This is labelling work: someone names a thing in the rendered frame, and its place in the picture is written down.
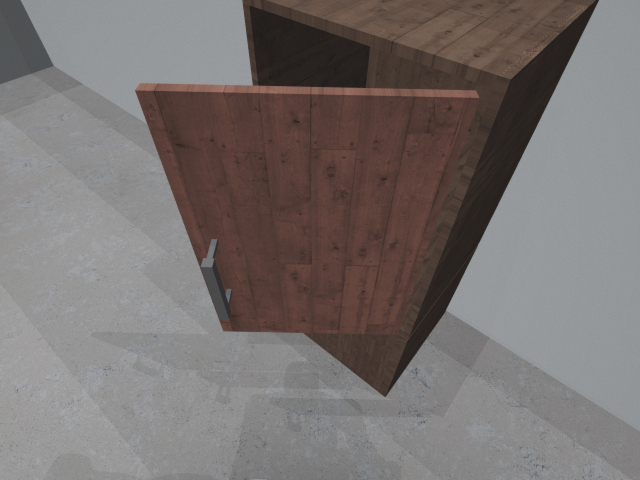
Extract handle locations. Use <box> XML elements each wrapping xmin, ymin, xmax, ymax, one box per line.
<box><xmin>201</xmin><ymin>239</ymin><xmax>232</xmax><ymax>320</ymax></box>

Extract cupboard door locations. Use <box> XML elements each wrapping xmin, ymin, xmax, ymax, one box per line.
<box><xmin>135</xmin><ymin>83</ymin><xmax>479</xmax><ymax>335</ymax></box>

